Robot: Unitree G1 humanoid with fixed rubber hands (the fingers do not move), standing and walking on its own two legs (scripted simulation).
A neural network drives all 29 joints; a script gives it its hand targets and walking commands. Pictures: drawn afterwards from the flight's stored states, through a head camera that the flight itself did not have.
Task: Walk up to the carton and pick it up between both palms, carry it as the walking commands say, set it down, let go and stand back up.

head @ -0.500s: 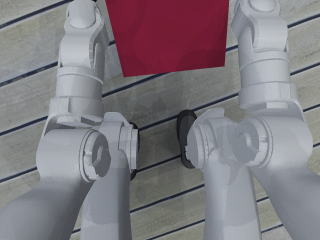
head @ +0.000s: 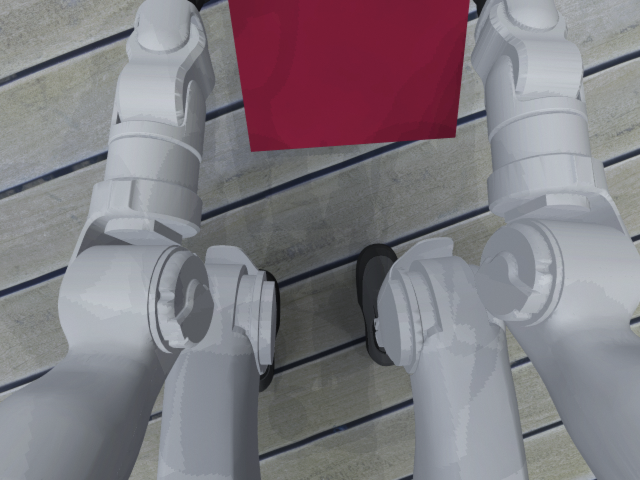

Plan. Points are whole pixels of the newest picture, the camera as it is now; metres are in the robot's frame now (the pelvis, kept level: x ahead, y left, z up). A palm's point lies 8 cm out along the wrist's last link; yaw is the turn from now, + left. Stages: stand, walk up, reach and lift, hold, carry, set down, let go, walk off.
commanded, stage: set down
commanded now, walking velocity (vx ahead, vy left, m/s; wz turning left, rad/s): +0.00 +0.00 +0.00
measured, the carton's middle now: (338, 11) +0.57 -0.02 -0.22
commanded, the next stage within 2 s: none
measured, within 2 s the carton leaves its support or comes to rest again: rests again in 1.74 s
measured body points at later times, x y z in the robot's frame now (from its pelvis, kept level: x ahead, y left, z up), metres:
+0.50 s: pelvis +0.01 +0.00 -0.01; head +0.38 +0.01 +0.25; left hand +0.58 +0.12 -0.16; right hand +0.58 -0.17 -0.15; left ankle +0.10 +0.10 -0.35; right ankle +0.14 -0.11 -0.35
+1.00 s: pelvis +0.02 +0.00 -0.01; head +0.39 +0.01 +0.24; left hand +0.59 +0.12 -0.17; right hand +0.59 -0.17 -0.16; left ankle +0.10 +0.10 -0.35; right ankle +0.14 -0.11 -0.35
